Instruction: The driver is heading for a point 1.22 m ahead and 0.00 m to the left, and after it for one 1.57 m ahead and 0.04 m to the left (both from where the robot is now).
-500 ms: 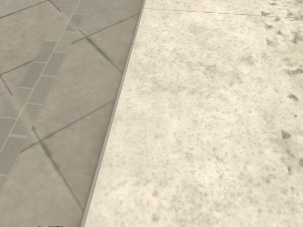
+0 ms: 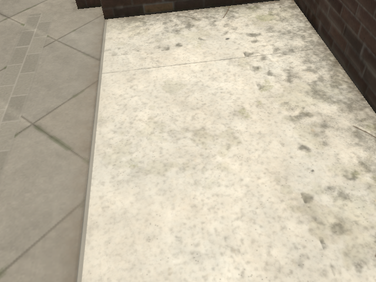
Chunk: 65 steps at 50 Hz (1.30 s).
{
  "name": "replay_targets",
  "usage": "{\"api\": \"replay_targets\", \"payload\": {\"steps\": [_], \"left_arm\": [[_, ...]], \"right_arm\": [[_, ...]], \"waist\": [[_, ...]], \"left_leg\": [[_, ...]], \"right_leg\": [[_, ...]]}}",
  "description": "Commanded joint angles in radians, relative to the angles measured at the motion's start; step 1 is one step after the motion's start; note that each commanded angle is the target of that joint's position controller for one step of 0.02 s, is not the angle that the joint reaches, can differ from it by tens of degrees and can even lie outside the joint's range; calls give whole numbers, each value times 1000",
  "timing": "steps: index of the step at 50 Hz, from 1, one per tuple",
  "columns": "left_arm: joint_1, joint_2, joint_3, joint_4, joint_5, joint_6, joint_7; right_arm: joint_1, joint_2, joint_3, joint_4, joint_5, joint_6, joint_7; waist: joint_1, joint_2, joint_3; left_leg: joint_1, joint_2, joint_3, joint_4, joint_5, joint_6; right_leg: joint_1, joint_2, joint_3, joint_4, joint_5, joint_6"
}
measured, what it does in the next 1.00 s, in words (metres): walks ahead, turning left: right foot, then left foot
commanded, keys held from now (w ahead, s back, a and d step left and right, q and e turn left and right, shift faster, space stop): w+e+shift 0.14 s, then w+q+shift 0.14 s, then q+shift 0.62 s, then w+q+shift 0.10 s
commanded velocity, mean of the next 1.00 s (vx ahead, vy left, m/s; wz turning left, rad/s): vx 0.49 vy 0.00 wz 0.31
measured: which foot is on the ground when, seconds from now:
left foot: down 0.00-0.10, up 0.12-0.50, down 0.52-0.96, up 0.98-1.00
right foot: up 0.00-0.06, down 0.08-0.50, up 0.52-0.96, down 0.98-1.00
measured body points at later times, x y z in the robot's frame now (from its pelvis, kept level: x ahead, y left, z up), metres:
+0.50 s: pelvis +0.38 -0.13 -0.01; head +0.40 -0.15 +0.44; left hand +0.45 +0.14 -0.12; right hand +0.49 -0.40 -0.12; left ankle +0.61 -0.12 -0.69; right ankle +0.15 -0.12 -0.70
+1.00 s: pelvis +0.61 -0.22 +0.00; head +0.62 -0.21 +0.45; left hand +0.72 +0.10 -0.06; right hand +0.85 -0.47 -0.07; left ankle +0.59 -0.14 -0.72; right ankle +0.74 -0.31 -0.73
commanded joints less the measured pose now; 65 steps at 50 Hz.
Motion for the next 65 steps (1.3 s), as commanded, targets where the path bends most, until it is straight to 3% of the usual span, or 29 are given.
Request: {"api": "replay_targets", "payload": {"steps": [1,4,5,6,9,12,16,19,20,24,25,26,27,28,29,30,31,34,37,40,45,48,50,51,53,55,56,60,65], "left_arm": [[-142,73,7,-99,-15,-17,3],[358,154,54,68,-31,-58,50],[304,284,73,65,-28,-62,65],[253,313,75,10,-54,-70,72],[239,231,57,28,-8,-87,101],[151,113,8,13,-19,-130,96],[249,99,-7,63,-25,-159,93],[160,81,-25,62,-23,-171,101],[109,96,-24,31,-19,-169,147],[38,204,6,7,-8,-138,228],[-64,188,5,-29,-2,-137,226],[-211,116,-9,-61,-28,-139,196],[-193,-78,-62,-127,-9,-153,138],[97,-128,-85,-143,-33,-163,108],[144,10,-72,-135,-34,-171,86],[62,102,-47,-143,-32,-166,83],[9,120,-36,-153,-23,-149,98],[-70,102,-32,-184,-7,-113,134],[-167,29,-50,-211,0,-107,166],[-229,36,-42,-204,-34,-95,169],[-311,57,-21,-184,-38,-126,146],[-193,76,8,-121,-66,-134,124],[-33,165,31,-124,-41,-116,133],[-45,198,44,-117,-13,-129,124],[-94,132,27,-138,-38,-131,138],[-57,140,20,-124,-50,-126,143],[-6,151,7,-80,7,-115,136],[1,165,11,-52,-5,-134,110],[144,167,10,41,-22,-164,102]], "right_arm": [[-69,-174,-42,-55,-6,0,0],[-101,-204,-38,-75,10,22,27],[-95,2,17,-148,0,13,39],[-184,-12,21,-231,-4,-13,53],[-230,-64,28,-196,-5,-35,49],[-154,-52,36,-137,6,20,64],[-274,-24,43,-133,32,43,77],[-253,27,62,-107,44,22,81],[-338,-10,37,-134,118,-26,83],[-35,-103,-22,-54,94,-40,106],[208,-175,-55,5,93,-15,92],[430,-140,-42,88,82,8,68],[349,-79,-1,89,-2,-11,54],[140,-115,5,-20,-44,-30,46],[-9,-143,-18,-130,-13,-16,40],[-118,-152,-25,-180,41,-6,37],[-197,-149,-24,-208,71,-2,39],[-204,-128,-26,-208,72,7,25],[-103,-153,-45,-164,81,39,-11],[-109,-158,-58,-183,107,84,-41],[-145,-119,-59,-237,83,117,-40],[-205,-97,-44,-281,84,120,-16],[-143,-6,-4,-287,82,101,3],[-155,-67,-10,-332,91,75,14],[-168,-178,-36,-287,72,71,12],[-161,-139,-25,-281,56,72,17],[-243,-142,-20,-295,-54,89,71],[-197,-117,-13,-286,6,109,110],[-261,-100,-4,-278,-4,86,94]], "waist": [[8,111,194],[242,-63,-69],[136,-387,-25],[103,-414,-87],[62,-67,32],[-8,-74,73],[21,-8,215],[-14,-64,182],[11,-74,148],[-128,-161,-67],[-252,-148,-118],[-359,124,-64],[-204,355,-3],[-4,311,-202],[14,57,-272],[57,-182,-136],[84,-272,-46],[74,-161,91],[8,-47,-41],[-30,40,-107],[-65,143,-54],[-12,94,-75],[22,-155,-120],[-17,-331,-60],[2,-205,31],[10,-140,63],[21,11,101],[-13,-141,85],[22,-132,127]], "left_leg": [[-106,243,-18,-118,81,179],[-284,165,55,724,783,163],[-707,13,-2,1037,44,104],[-910,-129,-279,1193,-123,82],[-943,27,-328,1136,86,136],[-816,71,-331,1033,188,146],[-916,13,-258,845,291,148],[-760,-98,-191,570,460,167],[-736,-126,-200,459,597,172],[-281,-292,-88,336,721,133],[-28,-273,-144,361,724,166],[129,-112,-323,186,918,258],[123,-88,-520,309,1172,264],[177,97,-935,230,1122,429],[128,150,-1082,63,683,491],[-67,119,-1091,-27,195,508],[-274,74,-1072,-86,-16,466],[-556,-74,-879,-53,279,405],[-467,-136,-746,74,667,364],[-346,-157,-767,118,471,264],[-278,-151,-876,178,360,249],[-496,-183,-907,264,-204,241],[-820,-327,-613,657,-352,197],[-972,-231,-554,796,-184,177],[-993,-142,-466,928,-14,119],[-996,-103,-390,1057,72,103],[-942,-123,-382,1062,138,110],[-970,-103,-399,1082,257,93],[-1006,-140,-486,834,272,99]], "right_leg": [[67,31,-95,-116,-209,-85],[703,262,-120,-259,-248,-142],[821,-1,421,-511,-632,-203],[874,-74,920,-759,-727,-267],[736,-102,636,-686,-405,-183],[545,-28,432,-749,-294,-108],[604,15,154,-812,478,-15],[605,76,-73,-786,802,58],[630,51,-70,-750,810,89],[685,43,-113,-391,1149,180],[534,60,-108,-110,1108,200],[310,207,-107,464,154,225],[42,325,60,855,-540,201],[-46,309,279,960,-495,173],[7,263,319,843,-357,106],[-16,220,287,720,-282,74],[33,174,275,590,-227,75],[138,135,247,278,-211,132],[177,181,216,37,-111,173],[159,208,242,-110,12,181],[206,219,276,-336,15,152],[564,154,261,-561,55,99],[855,-163,627,-665,-465,-57],[805,-257,891,-760,-702,-127],[706,-175,694,-751,-596,-74],[634,-108,514,-758,-495,-33],[494,-108,445,-800,-480,-43],[503,-92,298,-811,-419,-17],[611,-132,311,-842,-405,-89]]}}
